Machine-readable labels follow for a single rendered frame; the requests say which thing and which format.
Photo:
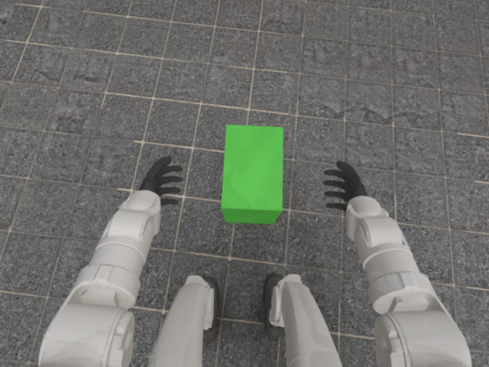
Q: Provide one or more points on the left robot hand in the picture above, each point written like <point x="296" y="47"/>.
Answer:
<point x="154" y="180"/>

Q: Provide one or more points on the left robot upper arm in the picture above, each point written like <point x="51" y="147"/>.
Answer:
<point x="90" y="335"/>

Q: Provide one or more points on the robot left forearm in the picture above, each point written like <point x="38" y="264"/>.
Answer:
<point x="112" y="276"/>

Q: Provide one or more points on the robot right thigh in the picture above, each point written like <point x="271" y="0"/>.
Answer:
<point x="308" y="340"/>

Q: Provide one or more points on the robot right forearm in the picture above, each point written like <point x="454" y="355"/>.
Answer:
<point x="396" y="283"/>

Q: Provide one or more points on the right robot upper arm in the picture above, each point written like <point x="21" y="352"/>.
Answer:
<point x="424" y="338"/>

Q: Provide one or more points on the carton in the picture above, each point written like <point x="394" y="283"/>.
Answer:
<point x="252" y="186"/>

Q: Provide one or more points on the right robot hand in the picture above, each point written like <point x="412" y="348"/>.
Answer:
<point x="352" y="185"/>

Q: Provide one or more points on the robot right shin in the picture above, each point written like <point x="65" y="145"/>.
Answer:
<point x="290" y="278"/>

